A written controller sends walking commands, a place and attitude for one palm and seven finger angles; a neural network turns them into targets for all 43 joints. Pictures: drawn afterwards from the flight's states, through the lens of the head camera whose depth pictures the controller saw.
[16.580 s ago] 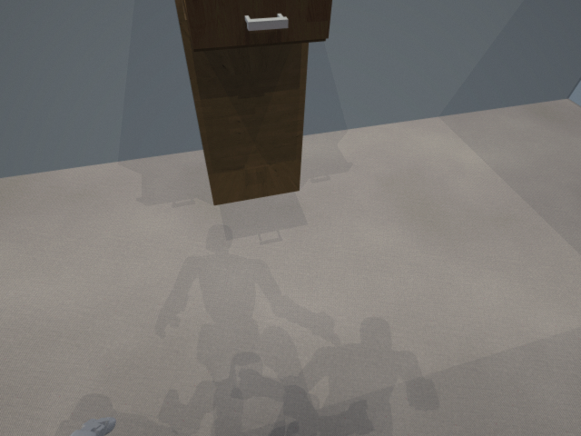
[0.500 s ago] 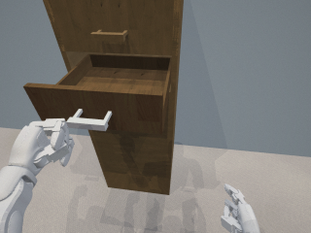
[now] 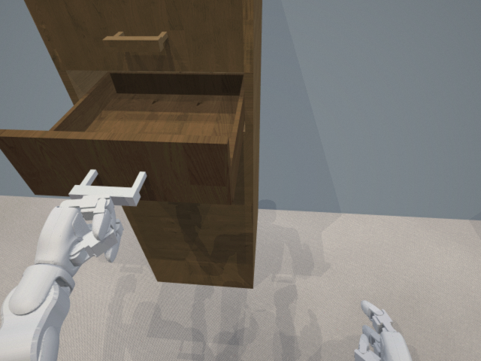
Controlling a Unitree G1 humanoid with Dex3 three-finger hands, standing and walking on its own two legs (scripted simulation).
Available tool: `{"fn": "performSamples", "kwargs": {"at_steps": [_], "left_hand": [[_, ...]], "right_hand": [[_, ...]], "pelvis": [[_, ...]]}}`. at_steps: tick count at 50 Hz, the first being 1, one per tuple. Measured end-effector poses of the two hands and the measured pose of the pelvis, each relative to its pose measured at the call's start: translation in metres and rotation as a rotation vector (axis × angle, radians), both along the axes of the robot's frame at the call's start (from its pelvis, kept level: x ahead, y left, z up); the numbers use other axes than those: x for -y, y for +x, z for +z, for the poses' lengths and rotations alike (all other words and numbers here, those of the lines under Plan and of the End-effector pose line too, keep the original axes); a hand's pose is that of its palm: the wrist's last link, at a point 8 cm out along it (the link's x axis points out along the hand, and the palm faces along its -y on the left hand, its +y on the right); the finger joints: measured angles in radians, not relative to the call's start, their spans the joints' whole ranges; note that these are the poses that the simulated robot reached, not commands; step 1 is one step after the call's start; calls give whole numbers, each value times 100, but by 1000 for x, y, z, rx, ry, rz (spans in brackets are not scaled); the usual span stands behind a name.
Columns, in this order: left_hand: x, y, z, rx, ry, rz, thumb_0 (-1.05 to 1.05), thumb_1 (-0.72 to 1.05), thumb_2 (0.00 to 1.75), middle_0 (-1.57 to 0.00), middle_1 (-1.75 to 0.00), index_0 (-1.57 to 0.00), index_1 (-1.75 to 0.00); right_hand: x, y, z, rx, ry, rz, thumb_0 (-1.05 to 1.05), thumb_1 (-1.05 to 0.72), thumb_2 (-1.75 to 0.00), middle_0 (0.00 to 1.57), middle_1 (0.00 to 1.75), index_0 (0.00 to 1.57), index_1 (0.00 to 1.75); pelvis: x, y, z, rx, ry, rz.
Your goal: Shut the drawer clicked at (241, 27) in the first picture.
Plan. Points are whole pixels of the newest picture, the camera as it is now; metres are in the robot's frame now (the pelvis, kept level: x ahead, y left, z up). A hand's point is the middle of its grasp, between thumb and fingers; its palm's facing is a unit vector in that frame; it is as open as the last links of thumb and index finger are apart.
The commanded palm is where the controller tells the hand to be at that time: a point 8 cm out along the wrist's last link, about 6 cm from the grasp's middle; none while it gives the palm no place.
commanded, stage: bring the fist close to the handle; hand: left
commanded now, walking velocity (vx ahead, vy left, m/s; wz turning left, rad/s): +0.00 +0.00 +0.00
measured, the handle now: (110, 186) +0.34 +0.25 +0.14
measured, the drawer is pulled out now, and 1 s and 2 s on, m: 0.25 0.23 0.12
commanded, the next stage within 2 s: push the drawer shut in 0.46 s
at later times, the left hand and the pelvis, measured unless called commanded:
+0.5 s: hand (96, 240) +0.24 +0.23 +0.14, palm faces +0.10 -0.99 -0.08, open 3.3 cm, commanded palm +0.21 +0.28 +0.14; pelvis +0.00 -0.01 +0.00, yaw +0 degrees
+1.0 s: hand (105, 219) +0.28 +0.24 +0.14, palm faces +0.07 -1.00 -0.05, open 3.3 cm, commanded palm +0.26 +0.27 +0.14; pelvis -0.01 +0.02 +0.00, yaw +0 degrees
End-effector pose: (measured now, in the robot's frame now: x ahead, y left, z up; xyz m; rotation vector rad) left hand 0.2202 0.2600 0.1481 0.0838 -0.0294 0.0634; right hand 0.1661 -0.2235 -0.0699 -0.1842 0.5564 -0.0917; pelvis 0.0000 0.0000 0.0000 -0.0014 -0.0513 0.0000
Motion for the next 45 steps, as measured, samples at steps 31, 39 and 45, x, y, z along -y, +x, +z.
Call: {"fn": "performSamples", "kwargs": {"at_steps": [31,39,45], "left_hand": [[-25,-2,-7,39,-20,7,1,90,90,-141,-160,-140,-160],[-29,19,-10,14,-33,5,2,90,91,-141,-160,-140,-160],[-30,26,-10,18,-34,-1,2,88,93,-141,-160,-140,-160]], "right_hand": [[9,3,4,42,-20,-10,1,-90,-90,20,30,20,30],[-4,-5,-1,7,-17,-13,1,-90,-90,20,30,20,30],[-13,-9,-4,-19,-15,-6,1,-90,-90,20,30,20,30]], "pelvis": [[3,-6,-3,-10,-4,-1],[-6,-8,-2,-11,-4,1],[-12,-8,-1,-12,-4,4]]}}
